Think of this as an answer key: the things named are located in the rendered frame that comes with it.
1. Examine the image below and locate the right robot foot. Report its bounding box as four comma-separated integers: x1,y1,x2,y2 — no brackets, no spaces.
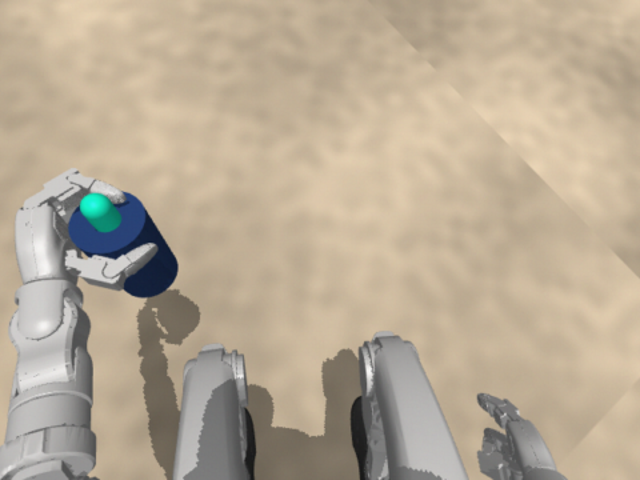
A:
351,396,369,480

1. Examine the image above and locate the left robot arm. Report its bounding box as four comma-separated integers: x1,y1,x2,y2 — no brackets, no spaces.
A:
0,278,100,480

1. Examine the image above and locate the right robot hand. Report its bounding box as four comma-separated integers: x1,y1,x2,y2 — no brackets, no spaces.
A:
477,393,558,480

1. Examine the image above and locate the left robot hand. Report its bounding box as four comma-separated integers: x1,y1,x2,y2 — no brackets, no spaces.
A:
15,168,158,291

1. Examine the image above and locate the bottle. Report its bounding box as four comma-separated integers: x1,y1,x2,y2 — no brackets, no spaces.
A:
68,191,178,298

